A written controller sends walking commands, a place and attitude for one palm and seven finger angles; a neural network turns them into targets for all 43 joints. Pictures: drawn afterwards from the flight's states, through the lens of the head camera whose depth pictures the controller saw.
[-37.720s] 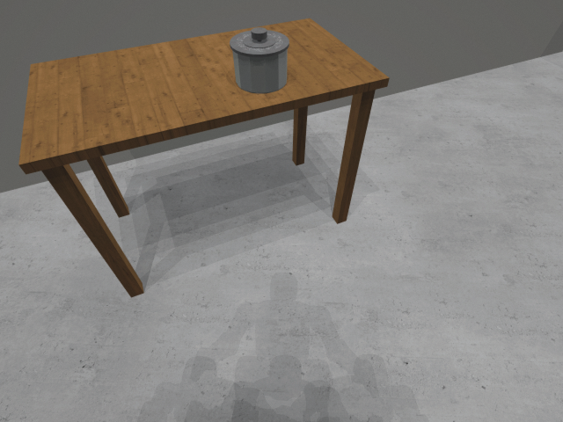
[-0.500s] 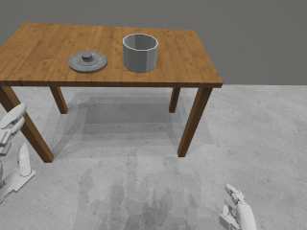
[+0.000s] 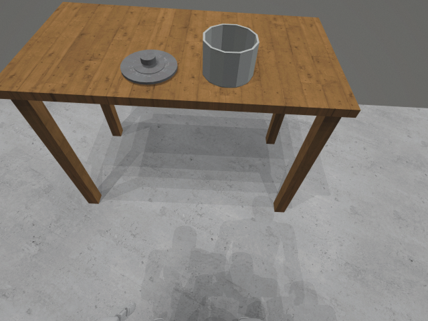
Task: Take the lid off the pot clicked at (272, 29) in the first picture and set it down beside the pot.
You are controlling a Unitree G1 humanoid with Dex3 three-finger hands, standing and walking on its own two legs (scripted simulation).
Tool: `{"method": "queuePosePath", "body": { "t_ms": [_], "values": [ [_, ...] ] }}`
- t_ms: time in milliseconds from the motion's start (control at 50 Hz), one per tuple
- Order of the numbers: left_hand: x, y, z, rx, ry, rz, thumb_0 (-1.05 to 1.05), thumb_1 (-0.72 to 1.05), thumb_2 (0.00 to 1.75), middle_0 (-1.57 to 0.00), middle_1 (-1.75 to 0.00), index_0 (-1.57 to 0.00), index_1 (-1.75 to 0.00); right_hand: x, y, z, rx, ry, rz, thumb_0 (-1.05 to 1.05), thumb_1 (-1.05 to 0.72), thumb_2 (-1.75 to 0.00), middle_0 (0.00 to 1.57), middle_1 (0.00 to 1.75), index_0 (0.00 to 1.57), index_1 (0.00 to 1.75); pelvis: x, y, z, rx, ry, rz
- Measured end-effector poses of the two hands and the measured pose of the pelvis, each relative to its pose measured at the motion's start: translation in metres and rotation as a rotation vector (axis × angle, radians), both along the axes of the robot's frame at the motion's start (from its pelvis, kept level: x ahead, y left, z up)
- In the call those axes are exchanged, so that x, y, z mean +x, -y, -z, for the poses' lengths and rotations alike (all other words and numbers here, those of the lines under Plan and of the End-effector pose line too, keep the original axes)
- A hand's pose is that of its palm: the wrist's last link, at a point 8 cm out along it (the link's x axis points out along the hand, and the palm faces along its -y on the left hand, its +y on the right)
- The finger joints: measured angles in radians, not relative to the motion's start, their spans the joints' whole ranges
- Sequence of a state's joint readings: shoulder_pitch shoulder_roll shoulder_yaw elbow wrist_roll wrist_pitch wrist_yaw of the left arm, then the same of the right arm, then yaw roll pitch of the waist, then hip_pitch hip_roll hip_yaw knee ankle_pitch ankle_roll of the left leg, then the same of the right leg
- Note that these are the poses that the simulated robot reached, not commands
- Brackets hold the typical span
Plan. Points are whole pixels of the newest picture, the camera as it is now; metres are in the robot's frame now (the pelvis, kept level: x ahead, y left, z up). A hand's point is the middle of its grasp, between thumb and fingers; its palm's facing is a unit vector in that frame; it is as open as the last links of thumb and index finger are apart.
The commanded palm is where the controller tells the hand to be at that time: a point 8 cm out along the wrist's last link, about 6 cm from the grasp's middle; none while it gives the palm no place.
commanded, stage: stop stepping back and stand still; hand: left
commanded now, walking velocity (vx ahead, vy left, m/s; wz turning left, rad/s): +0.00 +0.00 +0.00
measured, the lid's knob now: (148, 58) +0.80 +0.19 +0.02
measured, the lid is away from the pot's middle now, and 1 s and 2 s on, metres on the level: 0.24 0.24 0.24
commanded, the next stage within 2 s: let the arm hang, fingers relaxed in 0.92 s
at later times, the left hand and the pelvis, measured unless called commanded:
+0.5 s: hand (121, 316) +0.16 +0.18 -0.14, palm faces -0.03 -0.97 -0.23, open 7.3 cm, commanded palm none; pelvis +0.08 +0.00 +0.02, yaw -3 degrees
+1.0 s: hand (135, 305) +0.18 +0.16 -0.15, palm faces -0.03 -0.98 -0.20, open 7.3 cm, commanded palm none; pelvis +0.11 -0.01 +0.02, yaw -4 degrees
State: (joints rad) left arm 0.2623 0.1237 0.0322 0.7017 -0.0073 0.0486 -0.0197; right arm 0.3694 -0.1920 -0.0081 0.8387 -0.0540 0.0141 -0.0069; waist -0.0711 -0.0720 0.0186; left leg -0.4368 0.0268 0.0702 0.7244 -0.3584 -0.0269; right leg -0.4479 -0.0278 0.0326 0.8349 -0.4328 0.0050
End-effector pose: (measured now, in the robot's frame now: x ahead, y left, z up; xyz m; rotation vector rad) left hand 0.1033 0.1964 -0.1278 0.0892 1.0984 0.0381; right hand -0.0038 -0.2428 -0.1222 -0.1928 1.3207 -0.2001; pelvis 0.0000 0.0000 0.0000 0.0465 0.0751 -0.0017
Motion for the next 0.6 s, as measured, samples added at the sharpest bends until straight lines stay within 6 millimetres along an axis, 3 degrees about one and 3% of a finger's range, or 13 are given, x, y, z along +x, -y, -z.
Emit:
{"method": "queuePosePath", "body": {
  "t_ms": [60, 100, 220, 320, 420, 600],
  "values": [
    [0.001, -0.005, -0.002, 0.041, 0.017, -0.043, -0.09, 0.96, 0.90, -0.18, -0.29, -0.21, -0.30, 0.004, 0.008, 0.003, 0.012, -0.081, 0.000, 0.01, -0.91, -0.89, 0.20, 0.30, 0.20, 0.30, 0.010, 0.008, -0.002, -0.016, 0.001, -0.008],
    [-0.003, -0.013, -0.008, 0.081, -0.027, -0.035, -0.10, 0.96, 0.90, -0.19, -0.29, -0.21, -0.30, 0.018, 0.011, 0.001, 0.012, -0.080, 0.014, 0.01, -0.91, -0.89, 0.20, 0.30, 0.20, 0.30, 0.020, 0.008, -0.008, -0.032, 0.003, -0.007],
    [-0.014, -0.044, -0.016, 0.164, -0.191, -0.025, -0.05, 0.93, 0.90, -0.19, -0.29, -0.21, -0.30, 0.086, 0.004, -0.015, 0.013, 0.071, 0.053, 0.01, -0.91, -0.89, 0.20, 0.30, 0.20, 0.30, 0.045, 0.001, -0.023, -0.037, 0.012, 0.043],
    [-0.003, -0.058, -0.010, 0.170, -0.232, -0.032, -0.02, 0.92, 0.90, -0.20, -0.30, -0.21, -0.30, 0.125, -0.012, -0.017, 0.013, 0.155, 0.024, 0.00, -0.91, -0.89, 0.20, 0.30, 0.20, 0.30, 0.059, -0.006, -0.021, -0.050, 0.033, 0.062],
    [0.026, -0.047, -0.019, 0.145, -0.187, -0.028, 0.00, 0.91, 0.90, -0.20, -0.30, -0.20, -0.30, 0.130, -0.022, -0.014, 0.047, 0.119, 0.010, 0.00, -0.92, -0.89, 0.20, 0.30, 0.20, 0.30, 0.068, -0.005, -0.027, -0.050, 0.055, 0.049],
    [0.065, -0.013, -0.017, 0.113, -0.141, 0.024, 0.00, 0.90, 0.90, -0.20, -0.30, -0.20, -0.30, 0.112, -0.002, -0.004, 0.058, 0.019, 0.091, -0.01, -0.93, -0.89, 0.20, 0.30, 0.20, 0.30, 0.093, 0.009, -0.025, -0.050, 0.059, 0.056]
  ]
}}
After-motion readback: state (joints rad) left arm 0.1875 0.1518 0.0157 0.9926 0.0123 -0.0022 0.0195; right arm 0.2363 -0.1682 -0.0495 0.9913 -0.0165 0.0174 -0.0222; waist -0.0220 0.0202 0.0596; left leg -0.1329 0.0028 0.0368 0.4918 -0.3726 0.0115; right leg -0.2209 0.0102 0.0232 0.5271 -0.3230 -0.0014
